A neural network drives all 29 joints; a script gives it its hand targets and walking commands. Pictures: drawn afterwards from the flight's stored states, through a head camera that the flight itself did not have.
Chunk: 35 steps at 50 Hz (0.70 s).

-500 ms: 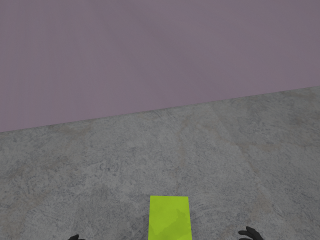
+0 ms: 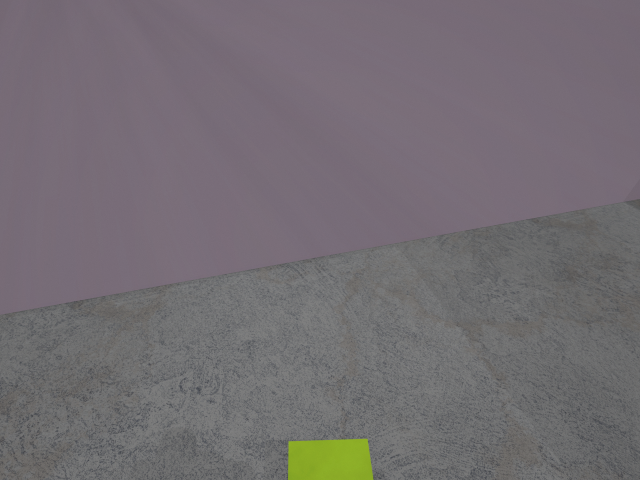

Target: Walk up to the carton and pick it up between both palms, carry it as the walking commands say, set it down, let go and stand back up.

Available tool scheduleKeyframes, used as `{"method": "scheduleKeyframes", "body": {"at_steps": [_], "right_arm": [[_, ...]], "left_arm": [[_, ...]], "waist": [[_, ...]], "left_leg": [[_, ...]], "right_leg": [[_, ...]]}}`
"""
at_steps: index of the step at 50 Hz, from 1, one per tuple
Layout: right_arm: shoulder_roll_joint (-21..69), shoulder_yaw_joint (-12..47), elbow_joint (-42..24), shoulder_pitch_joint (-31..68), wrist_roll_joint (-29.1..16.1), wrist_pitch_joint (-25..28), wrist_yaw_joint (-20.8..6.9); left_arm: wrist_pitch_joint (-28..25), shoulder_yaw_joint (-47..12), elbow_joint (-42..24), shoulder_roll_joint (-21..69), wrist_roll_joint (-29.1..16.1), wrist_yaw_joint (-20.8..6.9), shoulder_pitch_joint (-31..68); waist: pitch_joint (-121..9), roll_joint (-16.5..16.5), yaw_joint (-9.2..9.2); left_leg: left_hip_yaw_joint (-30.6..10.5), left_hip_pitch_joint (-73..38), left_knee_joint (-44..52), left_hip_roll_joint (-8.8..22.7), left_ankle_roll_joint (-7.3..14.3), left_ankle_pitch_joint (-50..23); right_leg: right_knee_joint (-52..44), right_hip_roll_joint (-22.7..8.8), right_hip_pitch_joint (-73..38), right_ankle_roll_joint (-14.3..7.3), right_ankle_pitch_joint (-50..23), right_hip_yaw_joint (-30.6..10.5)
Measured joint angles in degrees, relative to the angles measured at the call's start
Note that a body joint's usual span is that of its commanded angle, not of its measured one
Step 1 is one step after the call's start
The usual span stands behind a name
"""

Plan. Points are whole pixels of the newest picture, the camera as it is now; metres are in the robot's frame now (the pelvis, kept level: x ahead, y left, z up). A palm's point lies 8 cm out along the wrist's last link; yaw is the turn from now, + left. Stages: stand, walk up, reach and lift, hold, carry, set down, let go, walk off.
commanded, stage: stand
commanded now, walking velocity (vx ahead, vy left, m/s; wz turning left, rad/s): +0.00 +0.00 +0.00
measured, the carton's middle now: out of the picture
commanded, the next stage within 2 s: none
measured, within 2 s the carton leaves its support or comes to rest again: neither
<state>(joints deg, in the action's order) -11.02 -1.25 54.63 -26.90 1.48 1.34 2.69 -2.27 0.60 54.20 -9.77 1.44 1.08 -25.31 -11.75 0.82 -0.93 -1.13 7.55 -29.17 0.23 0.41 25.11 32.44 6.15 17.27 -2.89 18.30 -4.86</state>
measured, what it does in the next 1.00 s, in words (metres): shifts its weight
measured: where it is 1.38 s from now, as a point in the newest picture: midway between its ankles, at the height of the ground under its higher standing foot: outside the picture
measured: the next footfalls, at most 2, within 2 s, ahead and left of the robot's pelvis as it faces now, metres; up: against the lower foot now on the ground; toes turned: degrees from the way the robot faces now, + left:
none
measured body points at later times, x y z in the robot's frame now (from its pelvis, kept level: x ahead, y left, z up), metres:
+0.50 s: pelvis -0.02 +0.02 +0.00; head -0.07 +0.02 +0.45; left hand -0.06 +0.23 -0.16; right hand -0.08 -0.18 -0.16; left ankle -0.11 +0.12 -0.73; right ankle -0.02 -0.10 -0.73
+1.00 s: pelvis -0.04 +0.04 +0.01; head -0.06 +0.05 +0.46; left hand -0.09 +0.23 -0.16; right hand -0.12 -0.15 -0.16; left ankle -0.11 +0.12 -0.73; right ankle -0.02 -0.10 -0.73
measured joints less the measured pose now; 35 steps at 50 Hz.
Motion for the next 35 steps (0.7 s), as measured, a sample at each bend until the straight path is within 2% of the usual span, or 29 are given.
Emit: {"method": "scheduleKeyframes", "body": {"at_steps": [15,35], "right_arm": [[2.9,1.5,6.8,-0.1,0.2,-0.6,0.5],[5.6,1.7,11.6,1.2,0.1,-0.5,0.6]], "left_arm": [[1.3,-0.2,5.5,1.8,-0.3,1.2,-0.7],[2.4,-0.9,11.9,5.0,-0.6,1.6,0.9]], "waist": [[2.8,-0.3,0.41],[6.1,-0.5,1.10]], "left_leg": [[1.2,-0.8,0.5,-1.5,1.3,-1.0],[2.7,-1.7,2.2,-2.7,2.7,-3.6]], "right_leg": [[0.1,-1.2,-0.4,1.3,-0.8,-1.3],[-2.5,-2.3,-1.5,3.0,-4.0,-3.1]]}}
